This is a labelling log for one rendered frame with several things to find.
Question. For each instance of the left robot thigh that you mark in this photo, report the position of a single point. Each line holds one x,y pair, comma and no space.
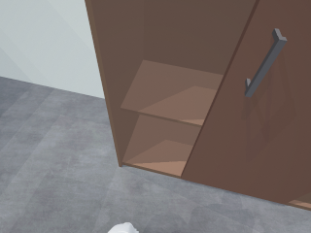
123,228

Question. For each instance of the wardrobe door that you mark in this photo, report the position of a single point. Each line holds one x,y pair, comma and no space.
305,198
260,146

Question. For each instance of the handle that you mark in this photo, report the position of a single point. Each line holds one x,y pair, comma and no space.
279,42

